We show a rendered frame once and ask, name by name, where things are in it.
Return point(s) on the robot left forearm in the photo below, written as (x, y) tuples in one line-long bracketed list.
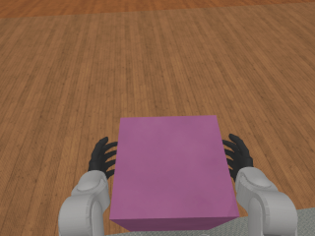
[(82, 213)]

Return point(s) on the left robot hand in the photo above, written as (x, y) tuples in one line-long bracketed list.
[(99, 157)]

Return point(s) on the carton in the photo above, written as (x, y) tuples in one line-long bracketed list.
[(171, 174)]

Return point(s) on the right robot hand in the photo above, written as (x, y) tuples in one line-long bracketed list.
[(240, 155)]

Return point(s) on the robot right forearm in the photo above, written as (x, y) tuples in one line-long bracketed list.
[(270, 212)]

